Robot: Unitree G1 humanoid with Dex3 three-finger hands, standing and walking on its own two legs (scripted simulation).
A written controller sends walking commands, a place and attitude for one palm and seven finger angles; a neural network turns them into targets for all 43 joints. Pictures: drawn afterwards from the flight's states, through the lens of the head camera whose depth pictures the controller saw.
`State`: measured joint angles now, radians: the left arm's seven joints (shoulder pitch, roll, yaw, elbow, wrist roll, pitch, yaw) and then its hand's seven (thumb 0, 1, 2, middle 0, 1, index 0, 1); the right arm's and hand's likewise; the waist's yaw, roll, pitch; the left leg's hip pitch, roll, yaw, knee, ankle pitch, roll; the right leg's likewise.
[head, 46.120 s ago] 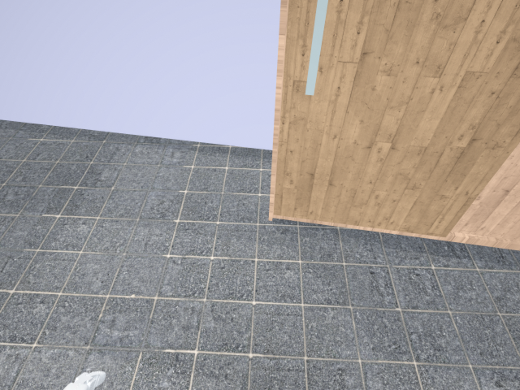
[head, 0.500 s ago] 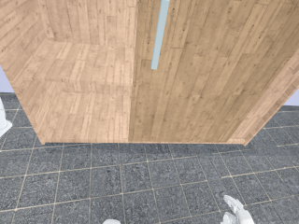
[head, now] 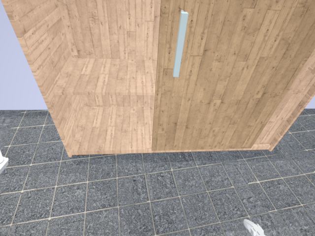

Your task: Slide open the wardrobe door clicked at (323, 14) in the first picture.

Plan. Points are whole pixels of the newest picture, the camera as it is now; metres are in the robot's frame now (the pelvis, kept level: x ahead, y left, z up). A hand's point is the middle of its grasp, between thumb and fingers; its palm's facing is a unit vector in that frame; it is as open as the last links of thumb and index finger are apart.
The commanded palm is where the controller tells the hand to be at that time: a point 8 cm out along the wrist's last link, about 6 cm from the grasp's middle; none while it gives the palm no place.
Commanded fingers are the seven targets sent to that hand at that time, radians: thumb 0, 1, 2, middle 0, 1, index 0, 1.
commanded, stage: stop stepping back and stand still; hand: left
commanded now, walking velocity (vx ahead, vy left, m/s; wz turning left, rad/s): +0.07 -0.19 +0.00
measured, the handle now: (178, 45) +0.89 -0.03 +0.13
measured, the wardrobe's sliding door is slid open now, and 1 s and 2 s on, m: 0.60 0.60 0.60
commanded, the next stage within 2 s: let the arm hang, fingers relaxed in 0.76 s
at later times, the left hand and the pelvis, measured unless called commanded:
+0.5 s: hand (44, 151) +0.24 +0.26 +0.15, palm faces +0.42 -0.80 -0.42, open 7.4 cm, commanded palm +0.17 +0.29 +0.20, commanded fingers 0.00 0.90 0.90 -0.20 -0.30 -0.20 -0.30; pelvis +0.03 +0.00 +0.01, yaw -1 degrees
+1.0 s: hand (63, 205) +0.20 +0.26 -0.03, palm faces +0.12 -0.90 -0.42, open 7.4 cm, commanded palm none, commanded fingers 0.00 0.90 0.90 -0.20 -0.30 -0.20 -0.30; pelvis +0.02 +0.01 +0.01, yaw +1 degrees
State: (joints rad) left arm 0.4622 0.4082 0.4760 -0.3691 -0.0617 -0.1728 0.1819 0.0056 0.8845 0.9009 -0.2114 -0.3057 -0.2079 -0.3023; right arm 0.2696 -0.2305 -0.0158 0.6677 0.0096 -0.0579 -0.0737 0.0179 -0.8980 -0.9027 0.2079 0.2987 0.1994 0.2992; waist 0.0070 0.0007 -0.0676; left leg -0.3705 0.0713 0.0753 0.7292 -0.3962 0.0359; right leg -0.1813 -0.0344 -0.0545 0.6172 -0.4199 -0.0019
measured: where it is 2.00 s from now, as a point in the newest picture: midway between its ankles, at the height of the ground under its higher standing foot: outside the picture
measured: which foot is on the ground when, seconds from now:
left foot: down 0.00-1.00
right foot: down 0.00-0.02, up 0.04-0.30, down 0.32-1.00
